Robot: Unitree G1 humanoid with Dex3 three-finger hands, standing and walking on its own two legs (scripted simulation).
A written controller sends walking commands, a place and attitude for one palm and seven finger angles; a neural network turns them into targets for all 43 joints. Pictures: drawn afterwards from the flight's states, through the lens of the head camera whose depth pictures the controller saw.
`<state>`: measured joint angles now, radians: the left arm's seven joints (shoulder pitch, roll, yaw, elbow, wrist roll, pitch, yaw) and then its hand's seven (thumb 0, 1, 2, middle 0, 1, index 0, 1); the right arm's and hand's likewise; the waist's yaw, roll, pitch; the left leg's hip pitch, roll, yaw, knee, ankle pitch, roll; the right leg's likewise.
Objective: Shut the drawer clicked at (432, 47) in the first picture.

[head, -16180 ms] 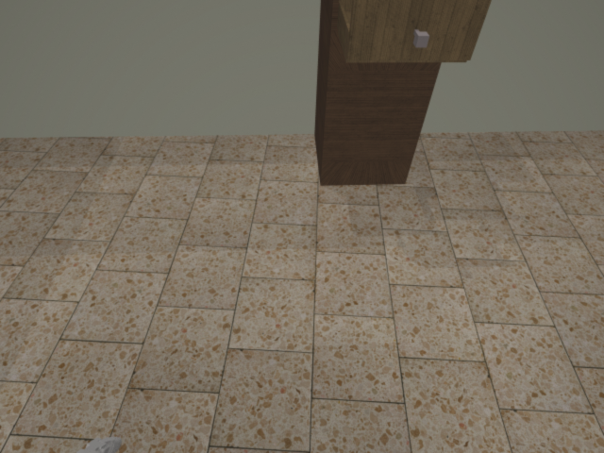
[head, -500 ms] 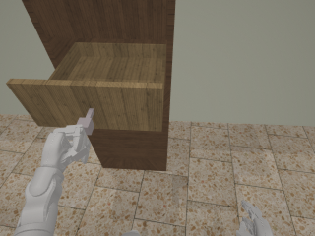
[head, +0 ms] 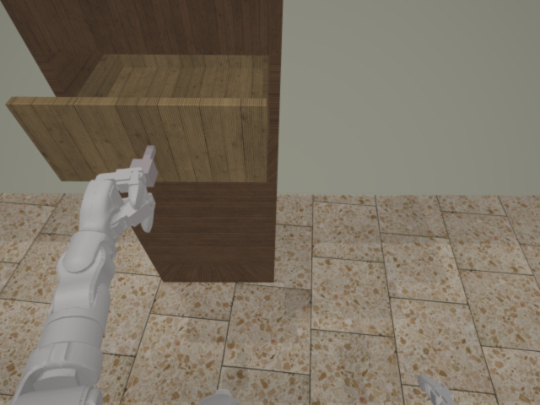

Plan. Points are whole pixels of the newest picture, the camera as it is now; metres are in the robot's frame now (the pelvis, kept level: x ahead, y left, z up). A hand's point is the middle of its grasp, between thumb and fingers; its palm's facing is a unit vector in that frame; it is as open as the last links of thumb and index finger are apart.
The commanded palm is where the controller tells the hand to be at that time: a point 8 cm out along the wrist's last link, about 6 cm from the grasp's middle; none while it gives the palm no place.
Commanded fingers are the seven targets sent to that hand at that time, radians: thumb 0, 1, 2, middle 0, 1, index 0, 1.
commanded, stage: push the drawer shut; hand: left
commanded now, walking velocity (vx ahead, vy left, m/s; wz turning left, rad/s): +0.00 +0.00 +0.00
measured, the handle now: (146, 164) +0.46 +0.21 +0.10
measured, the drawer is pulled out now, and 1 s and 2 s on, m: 0.14 0.03 0.00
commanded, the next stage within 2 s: pull the fist back off the drawer in 1.66 s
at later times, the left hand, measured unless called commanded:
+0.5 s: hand (153, 180) +0.43 +0.19 +0.09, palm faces +0.02 -1.00 -0.02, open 3.0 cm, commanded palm +0.42 +0.24 +0.10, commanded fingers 0.00 0.90 0.90 -1.40 -1.60 -1.40 -1.60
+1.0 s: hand (167, 150) +0.50 +0.19 +0.10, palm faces +0.03 -1.00 -0.01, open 3.2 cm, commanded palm +0.49 +0.23 +0.10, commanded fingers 0.00 0.90 0.90 -1.40 -1.60 -1.40 -1.60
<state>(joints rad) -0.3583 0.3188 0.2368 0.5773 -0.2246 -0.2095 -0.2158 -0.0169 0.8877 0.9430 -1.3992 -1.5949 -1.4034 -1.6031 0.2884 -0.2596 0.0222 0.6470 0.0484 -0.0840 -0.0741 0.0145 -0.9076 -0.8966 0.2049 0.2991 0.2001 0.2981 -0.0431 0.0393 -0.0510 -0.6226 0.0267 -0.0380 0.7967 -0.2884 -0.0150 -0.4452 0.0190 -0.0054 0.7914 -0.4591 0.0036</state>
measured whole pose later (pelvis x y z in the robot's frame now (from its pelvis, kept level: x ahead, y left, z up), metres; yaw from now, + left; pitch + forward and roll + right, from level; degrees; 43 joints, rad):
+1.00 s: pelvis +0.00 +0.00 -0.02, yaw -2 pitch +14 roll -3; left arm -0.88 0.49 0.36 1.15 -0.12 -0.29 -0.21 0.00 0.92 0.97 -1.40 -1.59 -1.40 -1.60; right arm 0.40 -0.27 0.01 0.68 0.02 0.02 -0.04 0.01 -0.91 -0.90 0.20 0.30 0.20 0.30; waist -0.13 0.04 -0.07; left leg -0.84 0.05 -0.04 0.91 -0.33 -0.02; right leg -0.66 0.05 0.00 0.89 -0.48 0.00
